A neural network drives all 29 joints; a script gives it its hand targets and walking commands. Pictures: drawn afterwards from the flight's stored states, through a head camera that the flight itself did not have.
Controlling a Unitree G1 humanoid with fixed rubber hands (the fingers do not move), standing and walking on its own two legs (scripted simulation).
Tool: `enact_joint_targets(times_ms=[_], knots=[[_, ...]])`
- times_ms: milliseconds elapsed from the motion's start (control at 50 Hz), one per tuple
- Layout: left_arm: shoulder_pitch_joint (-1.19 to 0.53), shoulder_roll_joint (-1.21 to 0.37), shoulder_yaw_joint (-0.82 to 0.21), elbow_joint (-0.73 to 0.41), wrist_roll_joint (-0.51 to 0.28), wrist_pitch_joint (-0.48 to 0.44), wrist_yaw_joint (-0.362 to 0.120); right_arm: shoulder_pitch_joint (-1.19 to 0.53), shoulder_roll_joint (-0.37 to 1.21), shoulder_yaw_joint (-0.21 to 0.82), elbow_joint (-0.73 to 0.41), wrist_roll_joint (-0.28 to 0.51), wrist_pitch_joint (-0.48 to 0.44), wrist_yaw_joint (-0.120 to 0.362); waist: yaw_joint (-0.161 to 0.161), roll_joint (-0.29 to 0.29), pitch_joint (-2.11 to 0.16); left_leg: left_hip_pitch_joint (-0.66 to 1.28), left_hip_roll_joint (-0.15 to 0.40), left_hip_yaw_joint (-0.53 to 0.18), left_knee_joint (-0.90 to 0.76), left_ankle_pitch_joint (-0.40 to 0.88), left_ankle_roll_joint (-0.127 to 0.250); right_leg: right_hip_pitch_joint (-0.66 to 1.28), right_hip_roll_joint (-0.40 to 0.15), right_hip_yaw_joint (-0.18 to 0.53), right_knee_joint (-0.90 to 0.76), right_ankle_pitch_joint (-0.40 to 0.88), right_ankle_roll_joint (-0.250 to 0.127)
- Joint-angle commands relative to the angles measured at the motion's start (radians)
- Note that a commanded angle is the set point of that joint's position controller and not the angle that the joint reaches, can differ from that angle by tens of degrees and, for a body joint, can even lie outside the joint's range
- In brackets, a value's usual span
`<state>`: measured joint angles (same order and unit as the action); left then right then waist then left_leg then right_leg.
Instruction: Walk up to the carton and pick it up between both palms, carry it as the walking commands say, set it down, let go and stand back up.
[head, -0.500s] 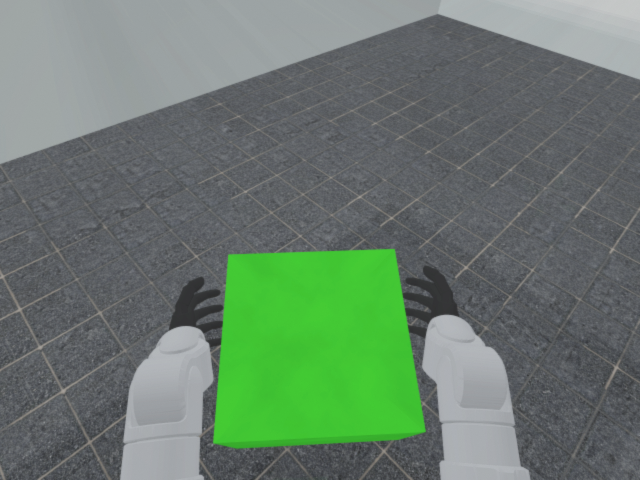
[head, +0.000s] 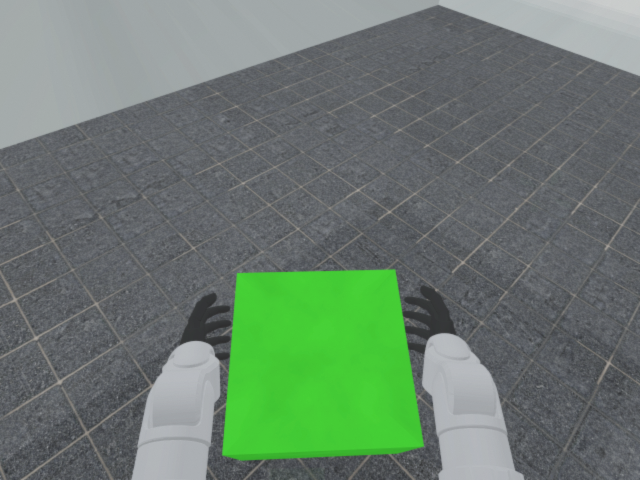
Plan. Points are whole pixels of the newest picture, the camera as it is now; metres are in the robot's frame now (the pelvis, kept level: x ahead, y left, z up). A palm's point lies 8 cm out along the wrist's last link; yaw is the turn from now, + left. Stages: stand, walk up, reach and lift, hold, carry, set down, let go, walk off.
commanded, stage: hold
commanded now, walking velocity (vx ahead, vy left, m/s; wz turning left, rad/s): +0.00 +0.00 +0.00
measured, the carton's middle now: (318, 364) +0.28 -0.02 -0.07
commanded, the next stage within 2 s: set down in 0.68 s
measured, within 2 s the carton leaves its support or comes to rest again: neither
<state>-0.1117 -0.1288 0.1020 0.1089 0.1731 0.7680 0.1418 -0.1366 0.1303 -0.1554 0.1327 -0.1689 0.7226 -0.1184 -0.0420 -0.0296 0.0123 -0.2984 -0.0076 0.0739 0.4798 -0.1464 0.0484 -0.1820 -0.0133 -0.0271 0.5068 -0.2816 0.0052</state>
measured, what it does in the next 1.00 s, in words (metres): stands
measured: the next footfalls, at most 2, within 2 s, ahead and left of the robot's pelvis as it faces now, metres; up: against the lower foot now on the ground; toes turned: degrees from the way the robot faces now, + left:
none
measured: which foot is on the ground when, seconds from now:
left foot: down 0.00-1.00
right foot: down 0.00-1.00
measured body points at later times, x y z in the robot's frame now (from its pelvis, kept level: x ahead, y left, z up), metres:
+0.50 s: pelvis +0.00 -0.01 +0.01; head -0.07 +0.01 +0.45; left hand +0.32 +0.12 +0.04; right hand +0.30 -0.19 +0.06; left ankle +0.07 +0.08 -0.74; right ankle -0.01 -0.13 -0.74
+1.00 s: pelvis +0.02 -0.02 +0.01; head -0.02 -0.01 +0.45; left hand +0.32 +0.13 +0.01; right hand +0.31 -0.20 +0.02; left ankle +0.07 +0.08 -0.74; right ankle -0.01 -0.13 -0.74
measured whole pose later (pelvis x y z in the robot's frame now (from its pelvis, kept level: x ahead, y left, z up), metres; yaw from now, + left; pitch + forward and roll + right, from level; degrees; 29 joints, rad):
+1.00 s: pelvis +0.02 -0.02 +0.01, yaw -3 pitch -3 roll +0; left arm -0.26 -0.15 0.28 0.42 0.28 0.63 0.04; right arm -0.27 0.15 -0.31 0.43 -0.30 0.58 -0.01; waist 0.02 -0.02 -0.06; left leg -0.21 -0.02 0.01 0.42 -0.16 0.02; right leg -0.12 0.03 0.02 0.44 -0.28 -0.02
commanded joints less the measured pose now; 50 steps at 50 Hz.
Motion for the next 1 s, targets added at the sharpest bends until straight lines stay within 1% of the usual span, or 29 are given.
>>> enact_joint_targets(times_ms=[0, 40, 60, 100, 140, 160, 220, 280, 320, 340, 380, 400, 420, 440, 460, 520, 580, 620, 640, 660, 680, 700, 740, 780, 800, 820, 840, 880, 980], knots=[[-0.743, -0.845, -0.677, -0.259, -0.305, -0.126, -0.304, -0.668, 0.8, 0.593, -0.208, 0.283, -0.093, 0.292, -0.034, -0.01, -0.502, 0.492, -0.061, -0.201, 0.014, 0.228, -0.045, -0.156, 0.072, 0.121, -0.074, 0.226, -0.046], [-0.745, -0.905, -0.656, -0.206, -0.289, -0.125, -0.317, -0.669, 0.861, 0.605, -0.137, 0.28, -0.093, 0.322, -0.017, 0.008, -0.482, 0.52, -0.059, -0.201, 0.01, 0.211, -0.051, -0.196, 0.065, 0.118, -0.08, 0.2, -0.052], [-0.704, -0.943, -0.612, -0.095, -0.269, -0.107, -0.323, -0.695, 0.86, 0.59, -0.082, 0.265, -0.087, 0.336, 0.002, 0.021, -0.431, 0.496, -0.059, -0.197, -0.009, 0.169, -0.054, -0.2, 0.067, 0.112, -0.086, 0.163, -0.056], [-0.739, -0.998, -0.583, -0.011, -0.248, -0.108, -0.336, -0.659, 0.893, 0.525, 0.083, 0.223, -0.082, 0.364, -0.021, 0.04, -0.37, 0.525, -0.058, -0.207, -0.024, 0.088, -0.074, -0.261, 0.055, 0.116, -0.11, 0.083, -0.07], [-0.814, -1.019, -0.531, 0.074, -0.217, -0.11, -0.362, -0.71, 0.923, 0.455, 0.192, 0.203, -0.09, 0.393, -0.014, 0.086, -0.321, 0.508, -0.066, -0.196, -0.039, 0.011, -0.086, -0.277, 0.041, 0.113, -0.137, 0.016, -0.08], [-0.799, -1.034, -0.502, 0.113, -0.206, -0.112, -0.377, -0.75, 0.952, 0.464, 0.178, 0.207, -0.088, 0.405, 0.007, 0.046, -0.367, 0.518, -0.061, -0.202, -0.056, 0.042, -0.078, -0.255, 0.053, 0.105, -0.138, 0.053, -0.068], [-0.845, -1.055, -0.411, 0.268, -0.172, -0.112, -0.405, -0.805, 0.935, 0.357, 0.323, 0.163, -0.093, 0.443, -0.005, 0.042, -0.29, 0.516, -0.059, -0.207, -0.096, -0.074, -0.09, -0.288, 0.038, 0.108, -0.174, -0.045, -0.075], [-0.893, -1.057, -0.32, 0.358, -0.146, -0.124, -0.426, -0.892, 0.961, 0.325, 0.371, 0.156, -0.104, 0.465, 0.038, -0.019, -0.263, 0.467, -0.067, -0.197, -0.12, -0.077, -0.08, -0.247, 0.045, 0.103, -0.198, -0.064, -0.064], [-0.936, -1.055, -0.302, 0.364, -0.148, -0.138, -0.437, -0.912, 0.972, 0.307, 0.401, 0.147, -0.117, 0.474, 0.036, -0.055, -0.291, 0.512, -0.073, -0.191, -0.125, -0.062, -0.083, -0.261, 0.046, 0.101, -0.21, -0.068, -0.063], [-0.95, -1.028, -0.272, 0.376, -0.132, -0.142, -0.443, -0.915, 1.01, 0.309, 0.425, 0.161, -0.119, 0.474, 0.062, -0.024, -0.306, 0.511, -0.092, -0.162, -0.123, -0.023, -0.076, -0.24, 0.036, 0.101, -0.232, -0.062, -0.059], [-0.965, -1.027, -0.27, 0.367, -0.13, -0.151, -0.45, -0.927, 1.019, 0.314, 0.438, 0.158, -0.134, 0.477, 0.076, -0.04, -0.281, 0.551, -0.103, -0.15, -0.117, 0.008, -0.078, -0.286, 0.031, 0.111, -0.254, -0.081, -0.064], [-0.992, -1.055, -0.298, 0.37, -0.152, -0.153, -0.458, -0.914, 1.012, 0.289, 0.438, 0.147, -0.139, 0.479, 0.045, 0.003, -0.318, 0.544, -0.092, -0.154, -0.126, 0.001, -0.092, -0.266, 0.045, 0.102, -0.24, -0.059, -0.065], [-0.943, -1.053, -0.291, 0.391, -0.146, -0.151, -0.462, -0.893, 1.011, 0.281, 0.447, 0.144, -0.138, 0.473, 0.045, 0.006, -0.294, 0.556, -0.097, -0.148, -0.133, 0.031, -0.091, -0.253, 0.042, 0.104, -0.25, -0.04, -0.066], [-0.939, -1.051, -0.289, 0.373, -0.155, -0.159, -0.464, -0.889, 1.03, 0.303, 0.43, 0.152, -0.14, 0.474, 0.054, -0.045, -0.326, 0.561, -0.097, -0.151, -0.134, 0.068, -0.085, -0.228, 0.049, 0.104, -0.255, -0.017, -0.059], [-0.928, -1.064, -0.31, 0.352, -0.163, -0.156, -0.468, -0.865, 1.021, 0.308, 0.41, 0.144, -0.138, 0.472, 0.054, -0.007, -0.356, 0.587, -0.094, -0.147, -0.135, 0.115, -0.093, -0.216, 0.057, 0.101, -0.248, 0.027, -0.06], [-0.941, -1.02, -0.344, 0.283, -0.18, -0.167, -0.473, -0.781, 1.037, 0.302, 0.427, 0.147, -0.131, 0.459, 0.043, 0.008, -0.312, 0.543, -0.095, -0.141, -0.145, 0.141, -0.086, -0.17, 0.061, 0.106, -0.255, 0.064, -0.05], [-0.847, -1.048, -0.378, 0.288, -0.19, -0.159, -0.479, -0.784, 1.048, 0.367, 0.314, 0.164, -0.137, 0.447, 0.053, -0.011, -0.355, 0.545, -0.099, -0.144, -0.139, 0.221, -0.079, -0.117, 0.072, 0.107, -0.252, 0.141, -0.045], [-0.82, -1.065, -0.449, 0.207, -0.224, -0.165, -0.482, -0.713, 1.048, 0.393, 0.255, 0.174, -0.132, 0.437, 0.019, 0.018, -0.417, 0.554, -0.088, -0.152, -0.142, 0.303, -0.092, -0.067, 0.092, 0.101, -0.238, 0.248, -0.039], [-0.824, -1.027, -0.432, 0.183, -0.222, -0.16, -0.482, -0.7, 1.083, 0.407, 0.25, 0.176, -0.122, 0.43, 0.048, -0.027, -0.378, 0.524, -0.102, -0.143, -0.136, 0.331, -0.072, -0.051, 0.083, 0.105, -0.25, 0.266, -0.028], [-0.801, -1.006, -0.429, 0.182, -0.218, -0.163, -0.479, -0.675, 1.083, 0.424, 0.246, 0.183, -0.117, 0.426, 0.043, -0.044, -0.371, 0.508, -0.106, -0.142, -0.129, 0.313, -0.062, -0.042, 0.073, 0.114, -0.256, 0.268, -0.023], [-0.765, -0.978, -0.4, 0.178, -0.203, -0.143, -0.471, -0.65, 1.018, 0.407, 0.289, 0.149, -0.113, 0.428, 0.074, 0.037, -0.403, 0.513, -0.061, -0.143, -0.1, 0.288, -0.046, -0.079, 0.049, 0.135, -0.248, 0.235, -0.027], [-0.754, -0.975, -0.378, 0.215, -0.19, -0.141, -0.467, -0.658, 1.011, 0.405, 0.291, 0.148, -0.113, 0.432, 0.078, 0.04, -0.354, 0.493, -0.056, -0.141, -0.103, 0.221, -0.04, -0.092, 0.047, 0.138, -0.246, 0.17, -0.028], [-0.852, -0.962, -0.389, 0.18, -0.201, -0.151, -0.474, -0.667, 1.01, 0.372, 0.324, 0.123, -0.121, 0.429, 0.059, 0.034, -0.332, 0.479, -0.064, -0.138, -0.096, 0.141, -0.041, -0.129, 0.041, 0.143, -0.25, 0.097, -0.04], [-0.798, -0.966, -0.365, 0.221, -0.181, -0.157, -0.47, -0.706, 1.008, 0.375, 0.301, 0.134, -0.138, 0.432, 0.083, 0.044, -0.297, 0.463, -0.061, -0.136, -0.091, 0.144, -0.039, -0.141, 0.046, 0.142, -0.239, 0.096, -0.038], [-0.801, -0.95, -0.353, 0.219, -0.178, -0.158, -0.471, -0.661, 1.011, 0.343, 0.347, 0.111, -0.136, 0.424, 0.07, -0.003, -0.28, 0.447, -0.066, -0.132, -0.081, 0.149, -0.038, -0.145, 0.041, 0.146, -0.243, 0.106, -0.035], [-0.808, -0.954, -0.354, 0.217, -0.182, -0.167, -0.473, -0.667, 0.995, 0.344, 0.313, 0.107, -0.146, 0.421, 0.057, 0.012, -0.316, 0.464, -0.063, -0.133, -0.075, 0.182, -0.039, -0.133, 0.051, 0.141, -0.231, 0.149, -0.035], [-0.746, -0.944, -0.337, 0.251, -0.162, -0.171, -0.473, -0.674, 0.992, 0.364, 0.282, 0.115, -0.157, 0.413, 0.077, -0.007, -0.309, 0.438, -0.068, -0.133, -0.069, 0.201, -0.034, -0.103, 0.049, 0.146, -0.219, 0.182, -0.028], [-0.735, -0.952, -0.345, 0.238, -0.176, -0.188, -0.469, -0.661, 0.99, 0.38, 0.245, 0.111, -0.162, 0.399, 0.055, -0.018, -0.352, 0.395, -0.068, -0.132, -0.063, 0.25, -0.03, -0.039, 0.059, 0.144, -0.191, 0.291, -0.017], [-0.766, -0.895, -0.336, 0.224, -0.128, -0.231, -0.448, -0.662, 0.972, 0.358, 0.306, 0.092, -0.194, 0.388, 0.062, -0.002, -0.281, 0.322, -0.073, -0.141, -0.028, 0.144, -0.022, -0.115, 0.054, 0.151, -0.153, 0.176, -0.021]])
